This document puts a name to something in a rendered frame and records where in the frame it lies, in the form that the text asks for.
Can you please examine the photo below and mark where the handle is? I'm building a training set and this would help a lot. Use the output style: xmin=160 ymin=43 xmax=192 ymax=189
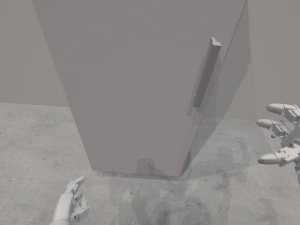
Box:
xmin=193 ymin=37 xmax=221 ymax=108

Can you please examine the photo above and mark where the left robot hand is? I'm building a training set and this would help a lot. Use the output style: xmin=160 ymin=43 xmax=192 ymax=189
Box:
xmin=52 ymin=176 xmax=89 ymax=225

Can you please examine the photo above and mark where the fridge door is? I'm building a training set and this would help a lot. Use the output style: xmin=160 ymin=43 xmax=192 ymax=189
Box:
xmin=31 ymin=0 xmax=247 ymax=176

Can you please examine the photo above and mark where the right robot hand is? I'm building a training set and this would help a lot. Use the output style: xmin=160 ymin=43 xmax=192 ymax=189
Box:
xmin=256 ymin=103 xmax=300 ymax=167

